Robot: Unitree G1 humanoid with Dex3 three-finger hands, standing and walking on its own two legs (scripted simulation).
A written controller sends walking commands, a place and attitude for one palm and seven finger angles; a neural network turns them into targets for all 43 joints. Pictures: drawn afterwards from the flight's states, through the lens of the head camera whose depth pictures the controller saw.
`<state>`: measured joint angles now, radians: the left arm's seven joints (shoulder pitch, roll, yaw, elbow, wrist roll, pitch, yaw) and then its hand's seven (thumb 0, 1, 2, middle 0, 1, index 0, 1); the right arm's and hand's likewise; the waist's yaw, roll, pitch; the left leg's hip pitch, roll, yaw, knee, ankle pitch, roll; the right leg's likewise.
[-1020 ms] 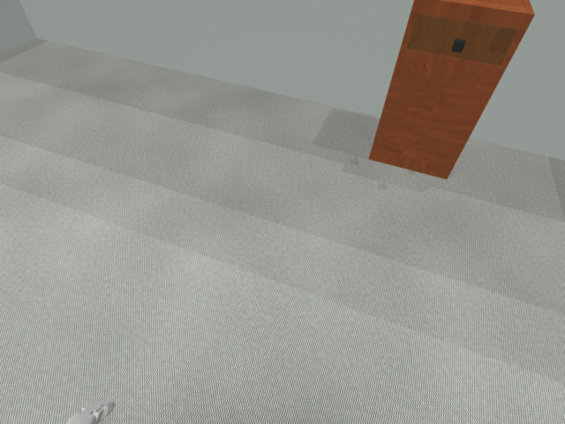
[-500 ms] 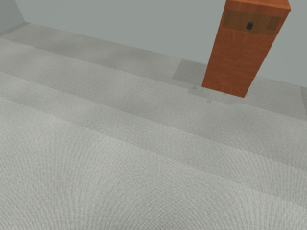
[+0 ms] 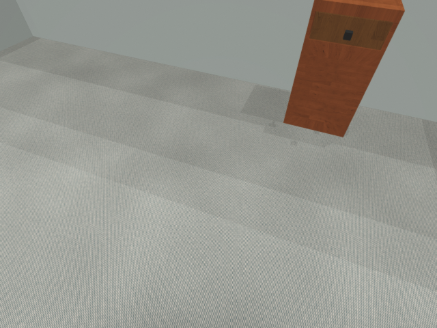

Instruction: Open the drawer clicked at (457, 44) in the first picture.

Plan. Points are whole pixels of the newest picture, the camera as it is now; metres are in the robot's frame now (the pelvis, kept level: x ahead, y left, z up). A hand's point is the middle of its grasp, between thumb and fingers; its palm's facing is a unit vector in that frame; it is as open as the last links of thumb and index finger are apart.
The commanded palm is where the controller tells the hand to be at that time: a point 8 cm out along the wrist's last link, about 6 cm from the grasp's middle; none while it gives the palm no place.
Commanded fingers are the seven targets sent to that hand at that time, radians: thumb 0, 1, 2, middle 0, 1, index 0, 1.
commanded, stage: look at it before walking up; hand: left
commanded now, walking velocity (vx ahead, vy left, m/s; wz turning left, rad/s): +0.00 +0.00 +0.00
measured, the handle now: (348, 33) +1.55 -0.63 -0.08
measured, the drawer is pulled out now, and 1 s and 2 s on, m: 0.00 0.00 0.00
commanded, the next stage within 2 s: walk to a spot facing it in 0.42 s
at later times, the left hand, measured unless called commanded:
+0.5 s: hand out of the picture +0.08 +0.24 -0.16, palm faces -0.03 -0.94 -0.33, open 7.4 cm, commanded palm none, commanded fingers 0.00 0.90 0.90 -0.20 -0.30 -0.20 -0.30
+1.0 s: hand out of the picture +0.08 +0.16 -0.18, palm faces -0.15 -0.95 -0.26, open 7.4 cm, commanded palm none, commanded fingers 0.00 0.90 0.90 -0.20 -0.30 -0.20 -0.30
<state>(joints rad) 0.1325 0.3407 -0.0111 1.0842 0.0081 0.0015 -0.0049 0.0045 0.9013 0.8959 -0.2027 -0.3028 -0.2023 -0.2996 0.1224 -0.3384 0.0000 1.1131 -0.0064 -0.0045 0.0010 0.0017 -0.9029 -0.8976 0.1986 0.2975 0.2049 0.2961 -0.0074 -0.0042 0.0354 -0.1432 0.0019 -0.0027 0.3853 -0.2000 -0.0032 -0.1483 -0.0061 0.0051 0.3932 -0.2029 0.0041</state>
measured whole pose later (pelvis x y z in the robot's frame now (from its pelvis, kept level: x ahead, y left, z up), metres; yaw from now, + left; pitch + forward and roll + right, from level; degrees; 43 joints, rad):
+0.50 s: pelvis +0.01 -0.01 +0.00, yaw +0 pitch -2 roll +0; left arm 0.13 0.34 -0.01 1.09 0.01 0.00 0.00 0.00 0.90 0.90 -0.20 -0.30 -0.20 -0.30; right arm 0.11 -0.34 0.00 1.11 0.00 -0.01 0.00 0.00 -0.90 -0.90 0.20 0.30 0.20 0.30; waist 0.00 0.00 0.04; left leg -0.13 0.01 -0.01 0.37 -0.21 -0.02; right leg -0.14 0.01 0.00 0.38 -0.21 -0.01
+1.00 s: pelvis +0.01 -0.04 -0.03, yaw -11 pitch -1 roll +1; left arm 0.29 0.21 0.03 0.95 0.02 0.02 -0.02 0.00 0.90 0.90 -0.20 -0.30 -0.20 -0.30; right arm 0.19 -0.24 -0.04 1.00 -0.02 0.06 0.00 0.00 -0.90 -0.90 0.20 0.30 0.20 0.30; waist 0.03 0.03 0.06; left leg -0.37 0.09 0.07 0.98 -0.52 -0.04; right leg -0.30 0.05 -0.03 0.71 -0.38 -0.07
